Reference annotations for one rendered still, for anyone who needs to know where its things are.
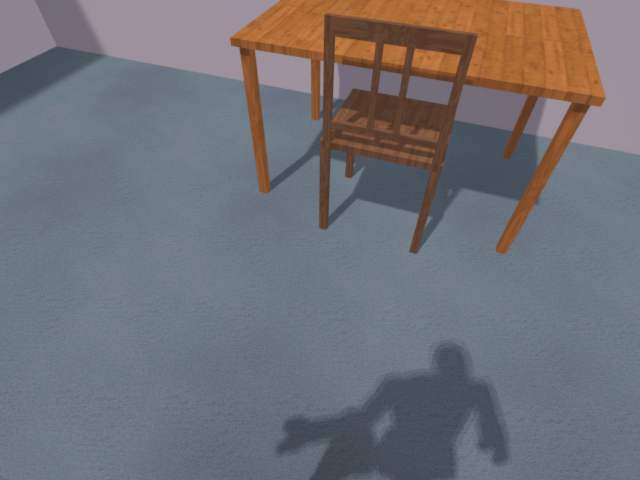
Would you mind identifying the table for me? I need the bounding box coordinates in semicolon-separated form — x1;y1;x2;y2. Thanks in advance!
230;0;606;254

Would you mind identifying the chair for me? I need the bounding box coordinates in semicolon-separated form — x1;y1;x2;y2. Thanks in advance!
319;13;478;254

